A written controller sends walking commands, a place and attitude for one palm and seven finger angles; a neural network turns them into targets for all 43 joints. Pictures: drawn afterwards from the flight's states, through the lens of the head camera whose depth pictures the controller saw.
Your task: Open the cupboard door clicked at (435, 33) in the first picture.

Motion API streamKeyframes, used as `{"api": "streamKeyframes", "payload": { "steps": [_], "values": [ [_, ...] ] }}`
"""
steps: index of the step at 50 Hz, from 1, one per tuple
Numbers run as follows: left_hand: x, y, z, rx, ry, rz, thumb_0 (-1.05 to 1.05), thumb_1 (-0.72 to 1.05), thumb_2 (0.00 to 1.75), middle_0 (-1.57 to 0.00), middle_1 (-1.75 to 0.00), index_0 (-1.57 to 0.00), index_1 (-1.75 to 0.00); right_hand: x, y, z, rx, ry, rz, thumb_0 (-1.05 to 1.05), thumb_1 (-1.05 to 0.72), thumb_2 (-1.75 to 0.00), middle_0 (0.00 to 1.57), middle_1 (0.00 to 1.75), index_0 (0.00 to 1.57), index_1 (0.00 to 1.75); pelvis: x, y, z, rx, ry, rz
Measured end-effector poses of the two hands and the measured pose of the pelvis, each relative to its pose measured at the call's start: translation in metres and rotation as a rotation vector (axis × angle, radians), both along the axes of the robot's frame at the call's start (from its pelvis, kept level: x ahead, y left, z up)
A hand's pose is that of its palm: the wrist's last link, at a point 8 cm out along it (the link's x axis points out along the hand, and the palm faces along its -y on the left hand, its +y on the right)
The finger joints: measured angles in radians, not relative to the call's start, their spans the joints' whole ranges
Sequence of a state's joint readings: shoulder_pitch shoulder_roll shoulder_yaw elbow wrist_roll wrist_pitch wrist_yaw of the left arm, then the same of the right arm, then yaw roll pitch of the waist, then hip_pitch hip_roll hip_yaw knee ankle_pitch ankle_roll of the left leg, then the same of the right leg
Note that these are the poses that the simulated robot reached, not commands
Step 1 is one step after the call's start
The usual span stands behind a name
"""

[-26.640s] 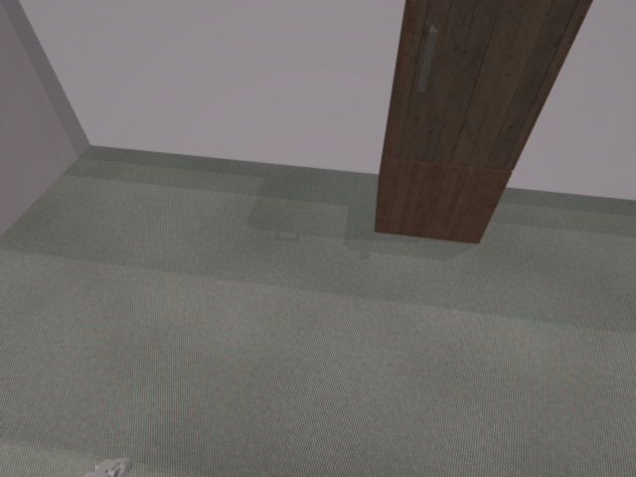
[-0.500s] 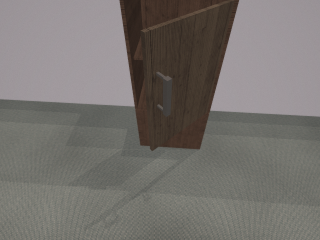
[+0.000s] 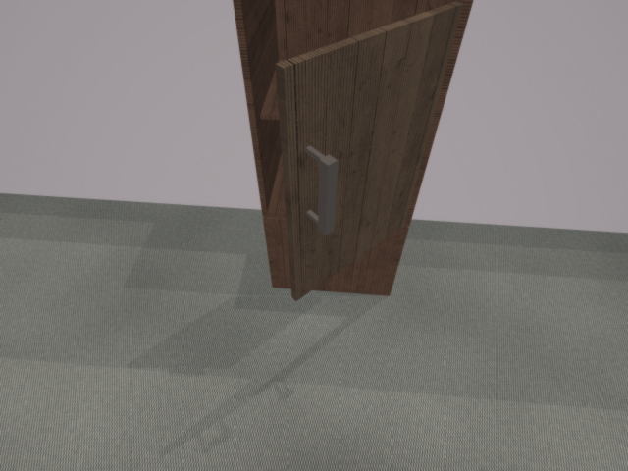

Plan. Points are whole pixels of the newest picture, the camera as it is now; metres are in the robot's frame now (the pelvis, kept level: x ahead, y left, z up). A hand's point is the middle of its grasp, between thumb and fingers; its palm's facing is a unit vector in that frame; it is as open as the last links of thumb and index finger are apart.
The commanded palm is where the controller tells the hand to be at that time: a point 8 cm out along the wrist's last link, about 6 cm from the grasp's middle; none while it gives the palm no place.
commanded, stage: look to check the result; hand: left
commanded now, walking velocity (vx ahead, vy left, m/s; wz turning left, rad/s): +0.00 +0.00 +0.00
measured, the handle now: (319, 192) +0.57 +0.03 +0.01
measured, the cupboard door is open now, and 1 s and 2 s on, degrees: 45 45 45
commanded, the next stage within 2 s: walk to a spot facing it in 0.48 s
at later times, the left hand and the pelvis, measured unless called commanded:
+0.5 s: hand out of the picture +0.00 +0.14 -0.17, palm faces +0.06 -0.98 -0.17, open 7.4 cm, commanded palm none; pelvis +0.02 -0.01 +0.00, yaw +0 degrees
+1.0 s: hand out of the picture +0.05 +0.17 -0.18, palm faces -0.07 -0.97 -0.24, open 7.4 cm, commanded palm none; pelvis +0.01 -0.03 -0.01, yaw -10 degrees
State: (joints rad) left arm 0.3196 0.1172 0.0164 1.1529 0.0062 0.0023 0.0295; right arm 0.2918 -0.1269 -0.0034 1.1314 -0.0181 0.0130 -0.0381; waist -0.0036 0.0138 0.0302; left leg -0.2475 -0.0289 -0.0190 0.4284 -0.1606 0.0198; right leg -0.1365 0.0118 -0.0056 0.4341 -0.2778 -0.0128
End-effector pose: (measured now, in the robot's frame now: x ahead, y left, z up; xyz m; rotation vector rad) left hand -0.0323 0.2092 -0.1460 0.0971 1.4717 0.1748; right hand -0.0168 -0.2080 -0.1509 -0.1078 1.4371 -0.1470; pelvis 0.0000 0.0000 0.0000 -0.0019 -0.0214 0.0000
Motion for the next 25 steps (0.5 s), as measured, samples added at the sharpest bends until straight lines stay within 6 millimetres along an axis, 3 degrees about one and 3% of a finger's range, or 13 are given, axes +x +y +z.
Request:
{"api": "streamKeyframes", "payload": {
  "steps": [8, 25],
  "values": [
    [0.002, 0.001, 0.003, 0.016, 0.019, 0.004, 0.0, 0.91, 0.9, -0.2, -0.3, -0.2, -0.3, 0.007, -0.002, -0.001, 0.007, 0.01, 0.005, 0.0, -0.91, -0.9, 0.2, 0.3, 0.2, 0.3, 0.007, -0.003, 0.001, 0.003, 0.001, 0.0],
    [0.03, -0.015, 0.001, 0.002, -0.023, -0.002, 0.0, 0.91, 0.9, -0.2, -0.3, -0.2, -0.3, 0.026, -0.018, 0.0, -0.008, 0.002, 0.015, 0.0, -0.91, -0.9, 0.2, 0.3, 0.2, 0.3, 0.021, -0.014, 0.001, 0.009, 0.002, 0.002]
  ]
}}
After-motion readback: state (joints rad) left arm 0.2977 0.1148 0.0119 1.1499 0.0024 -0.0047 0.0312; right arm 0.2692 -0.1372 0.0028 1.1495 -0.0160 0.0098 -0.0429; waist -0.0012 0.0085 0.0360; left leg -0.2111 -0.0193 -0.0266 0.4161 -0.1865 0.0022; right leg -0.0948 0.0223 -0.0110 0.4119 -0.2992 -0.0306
